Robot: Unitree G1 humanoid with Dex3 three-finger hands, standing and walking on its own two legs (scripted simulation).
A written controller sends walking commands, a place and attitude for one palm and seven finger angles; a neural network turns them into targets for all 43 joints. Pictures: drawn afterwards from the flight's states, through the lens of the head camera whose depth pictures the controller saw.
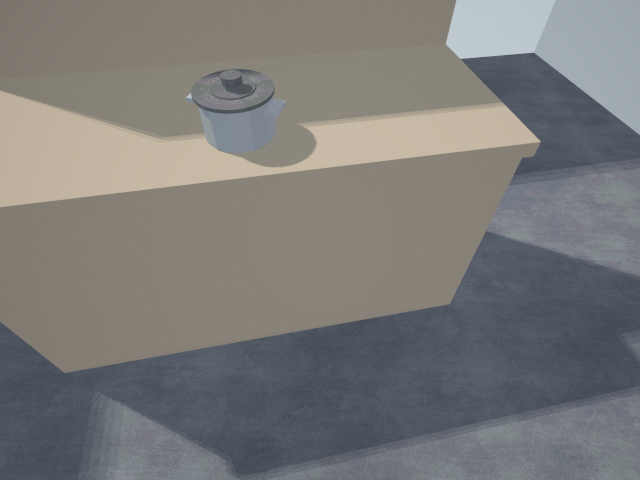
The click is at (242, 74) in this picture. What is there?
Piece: lid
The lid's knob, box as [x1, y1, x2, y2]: [220, 70, 242, 87]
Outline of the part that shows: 220,74 223,86 235,87 240,85 242,82 240,72 236,70 226,70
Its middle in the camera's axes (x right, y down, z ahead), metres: -0.18 -0.32 +0.78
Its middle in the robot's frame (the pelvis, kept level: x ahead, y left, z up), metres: +0.81 +0.22 +0.09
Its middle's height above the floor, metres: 0.87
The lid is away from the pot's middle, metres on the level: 0.00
